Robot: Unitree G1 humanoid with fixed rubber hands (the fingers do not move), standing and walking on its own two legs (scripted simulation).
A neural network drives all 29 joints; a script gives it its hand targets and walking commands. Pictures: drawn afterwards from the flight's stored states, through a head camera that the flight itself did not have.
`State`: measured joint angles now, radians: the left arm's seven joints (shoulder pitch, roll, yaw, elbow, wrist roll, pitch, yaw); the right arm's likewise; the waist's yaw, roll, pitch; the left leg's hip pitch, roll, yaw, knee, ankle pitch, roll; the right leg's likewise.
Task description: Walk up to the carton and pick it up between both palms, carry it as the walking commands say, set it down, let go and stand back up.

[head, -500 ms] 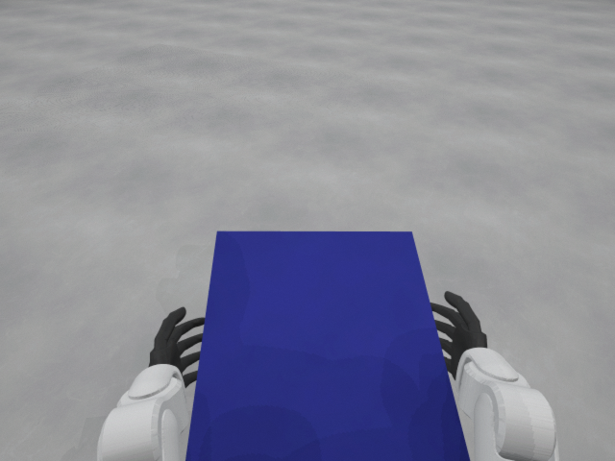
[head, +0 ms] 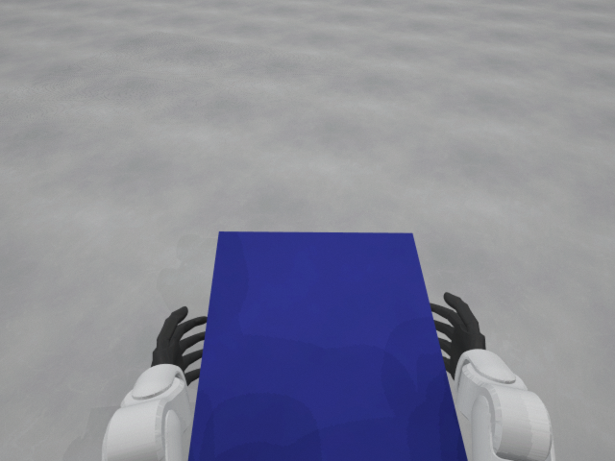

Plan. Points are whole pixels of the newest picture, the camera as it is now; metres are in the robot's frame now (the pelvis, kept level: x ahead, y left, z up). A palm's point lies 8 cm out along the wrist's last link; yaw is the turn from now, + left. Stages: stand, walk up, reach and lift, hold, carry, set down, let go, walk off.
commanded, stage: carry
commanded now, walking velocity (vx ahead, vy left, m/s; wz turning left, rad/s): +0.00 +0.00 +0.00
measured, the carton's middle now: (315, 360) +0.29 +0.01 -0.01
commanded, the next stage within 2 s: hold in 1.00 s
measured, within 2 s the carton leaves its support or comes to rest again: neither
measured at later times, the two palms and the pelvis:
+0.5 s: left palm (173, 373) +0.24 +0.18 +0.06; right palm (468, 357) +0.25 -0.17 +0.07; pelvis +0.00 +0.00 +0.00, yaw +0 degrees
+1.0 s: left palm (174, 372) +0.24 +0.17 +0.05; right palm (467, 358) +0.25 -0.17 +0.06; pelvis +0.00 +0.00 +0.00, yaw +0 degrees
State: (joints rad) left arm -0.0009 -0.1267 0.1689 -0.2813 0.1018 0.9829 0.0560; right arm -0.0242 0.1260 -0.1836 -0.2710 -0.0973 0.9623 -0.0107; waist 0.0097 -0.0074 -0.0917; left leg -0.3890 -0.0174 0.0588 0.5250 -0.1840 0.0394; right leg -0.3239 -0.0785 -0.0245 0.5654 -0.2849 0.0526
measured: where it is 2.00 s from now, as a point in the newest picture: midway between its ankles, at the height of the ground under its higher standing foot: outside the picture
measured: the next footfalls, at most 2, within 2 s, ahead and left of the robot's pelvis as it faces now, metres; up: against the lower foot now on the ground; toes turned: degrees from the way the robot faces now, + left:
none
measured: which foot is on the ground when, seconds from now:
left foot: down 0.00-1.00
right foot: down 0.00-1.00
